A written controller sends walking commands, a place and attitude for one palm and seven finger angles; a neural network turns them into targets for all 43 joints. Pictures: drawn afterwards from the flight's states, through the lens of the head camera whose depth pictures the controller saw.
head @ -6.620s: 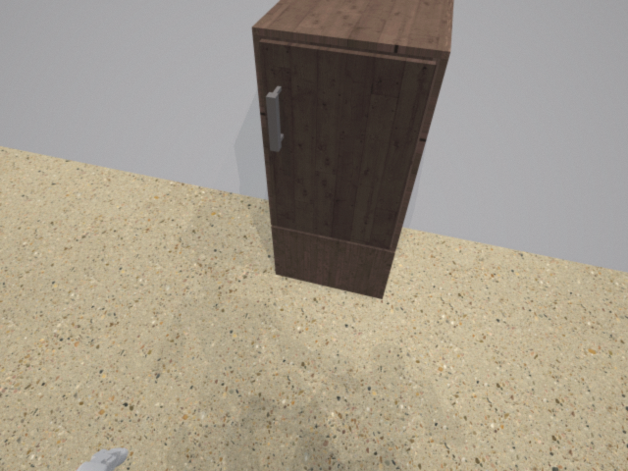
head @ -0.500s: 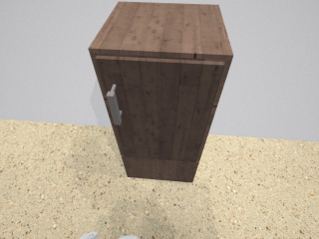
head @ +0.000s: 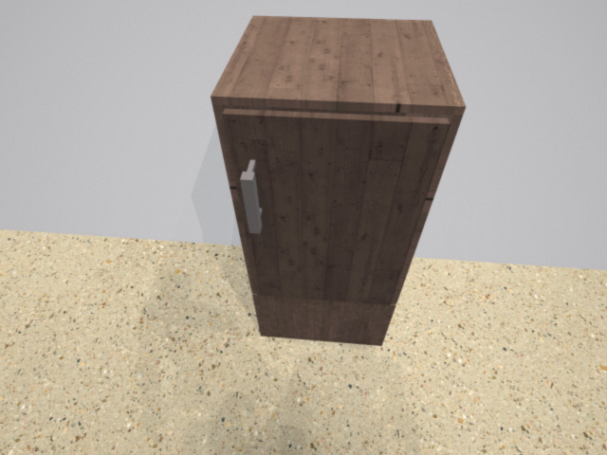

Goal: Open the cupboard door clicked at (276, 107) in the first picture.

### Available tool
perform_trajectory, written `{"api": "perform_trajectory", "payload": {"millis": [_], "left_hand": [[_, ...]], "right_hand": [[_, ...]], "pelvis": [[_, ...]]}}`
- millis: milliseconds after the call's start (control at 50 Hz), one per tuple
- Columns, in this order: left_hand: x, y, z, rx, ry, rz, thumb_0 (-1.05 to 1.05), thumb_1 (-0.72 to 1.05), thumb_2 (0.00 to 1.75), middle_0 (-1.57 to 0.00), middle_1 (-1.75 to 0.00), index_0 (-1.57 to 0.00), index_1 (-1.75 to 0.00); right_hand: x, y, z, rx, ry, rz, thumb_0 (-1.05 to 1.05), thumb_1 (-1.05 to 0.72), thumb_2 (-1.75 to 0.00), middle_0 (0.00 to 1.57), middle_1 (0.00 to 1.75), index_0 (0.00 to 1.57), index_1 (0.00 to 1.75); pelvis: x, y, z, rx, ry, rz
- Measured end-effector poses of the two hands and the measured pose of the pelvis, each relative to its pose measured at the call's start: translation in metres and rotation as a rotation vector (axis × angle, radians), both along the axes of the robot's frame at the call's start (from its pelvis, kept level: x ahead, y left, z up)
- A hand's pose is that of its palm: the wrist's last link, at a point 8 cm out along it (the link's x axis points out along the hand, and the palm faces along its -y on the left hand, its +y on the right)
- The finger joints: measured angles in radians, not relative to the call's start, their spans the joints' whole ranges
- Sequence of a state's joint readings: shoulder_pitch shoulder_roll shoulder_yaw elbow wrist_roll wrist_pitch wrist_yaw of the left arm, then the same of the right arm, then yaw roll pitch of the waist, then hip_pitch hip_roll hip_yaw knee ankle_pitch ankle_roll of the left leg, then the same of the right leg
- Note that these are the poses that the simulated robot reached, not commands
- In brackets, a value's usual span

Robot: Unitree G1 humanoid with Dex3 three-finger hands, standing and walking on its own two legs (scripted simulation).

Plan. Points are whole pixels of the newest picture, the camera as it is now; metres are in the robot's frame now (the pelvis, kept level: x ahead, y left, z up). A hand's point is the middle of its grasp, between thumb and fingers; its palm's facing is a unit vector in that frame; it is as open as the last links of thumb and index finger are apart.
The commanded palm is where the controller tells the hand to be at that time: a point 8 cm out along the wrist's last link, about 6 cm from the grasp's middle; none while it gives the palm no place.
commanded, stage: come to a stop and stand still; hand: left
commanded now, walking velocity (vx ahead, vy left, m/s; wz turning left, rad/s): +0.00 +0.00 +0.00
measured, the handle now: (253, 197) +0.58 +0.14 -0.03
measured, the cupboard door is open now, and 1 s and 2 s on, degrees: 0 0 0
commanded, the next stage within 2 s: look again from close up in 0.42 s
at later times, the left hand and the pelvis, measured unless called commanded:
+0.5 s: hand out of the picture -0.04 +0.16 -0.18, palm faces +0.04 -0.99 -0.16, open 7.4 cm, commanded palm none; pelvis -0.02 +0.01 +0.00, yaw +0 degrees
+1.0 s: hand out of the picture +0.03 +0.20 -0.18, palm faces +0.00 -0.98 -0.20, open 7.4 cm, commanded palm none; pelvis +0.02 +0.02 +0.00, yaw -1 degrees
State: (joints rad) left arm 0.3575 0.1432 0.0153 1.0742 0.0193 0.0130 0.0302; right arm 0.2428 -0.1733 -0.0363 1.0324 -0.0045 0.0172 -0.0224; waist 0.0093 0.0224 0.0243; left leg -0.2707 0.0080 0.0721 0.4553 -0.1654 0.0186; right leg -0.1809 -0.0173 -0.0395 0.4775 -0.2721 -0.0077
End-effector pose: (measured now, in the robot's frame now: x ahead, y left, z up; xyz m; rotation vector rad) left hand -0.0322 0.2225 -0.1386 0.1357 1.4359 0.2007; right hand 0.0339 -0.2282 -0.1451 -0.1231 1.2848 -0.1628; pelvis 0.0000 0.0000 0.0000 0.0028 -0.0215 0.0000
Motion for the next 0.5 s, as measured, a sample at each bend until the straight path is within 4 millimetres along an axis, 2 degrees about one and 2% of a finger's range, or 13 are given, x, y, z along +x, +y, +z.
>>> {"api": "perform_trajectory", "payload": {"millis": [100, 320, 420, 500], "left_hand": [[-0.012, -0.011, -0.002, -0.034, 0.012, -0.009, 0.00, 0.90, 0.90, -0.20, -0.30, -0.19, -0.30], [-0.003, -0.018, -0.009, -0.073, -0.032, -0.027, 0.00, 0.90, 0.90, -0.20, -0.30, -0.20, -0.30], [-0.005, -0.014, -0.009, -0.066, -0.026, -0.025, 0.00, 0.90, 0.90, -0.20, -0.30, -0.20, -0.30], [-0.011, -0.010, -0.008, -0.058, -0.008, -0.021, 0.00, 0.90, 0.90, -0.20, -0.30, -0.19, -0.30]], "right_hand": [[-0.025, 0.004, 0.000, 0.009, 0.049, -0.011, 0.01, -0.93, -0.89, 0.20, 0.30, 0.20, 0.30], [-0.082, 0.024, 0.001, 0.032, 0.173, -0.045, 0.01, -0.91, -0.89, 0.20, 0.30, 0.20, 0.30], [-0.095, 0.032, 0.001, 0.044, 0.201, -0.058, 0.01, -0.91, -0.89, 0.20, 0.30, 0.20, 0.30], [-0.096, 0.036, 0.000, 0.052, 0.206, -0.063, 0.01, -0.91, -0.89, 0.20, 0.30, 0.20, 0.30]], "pelvis": [[-0.005, 0.001, 0.002, -0.003, -0.013, -0.003], [-0.014, 0.004, 0.003, -0.008, -0.013, -0.001], [-0.016, 0.007, 0.003, -0.008, -0.006, -0.001], [-0.015, 0.008, 0.002, -0.007, -0.001, -0.003]]}}
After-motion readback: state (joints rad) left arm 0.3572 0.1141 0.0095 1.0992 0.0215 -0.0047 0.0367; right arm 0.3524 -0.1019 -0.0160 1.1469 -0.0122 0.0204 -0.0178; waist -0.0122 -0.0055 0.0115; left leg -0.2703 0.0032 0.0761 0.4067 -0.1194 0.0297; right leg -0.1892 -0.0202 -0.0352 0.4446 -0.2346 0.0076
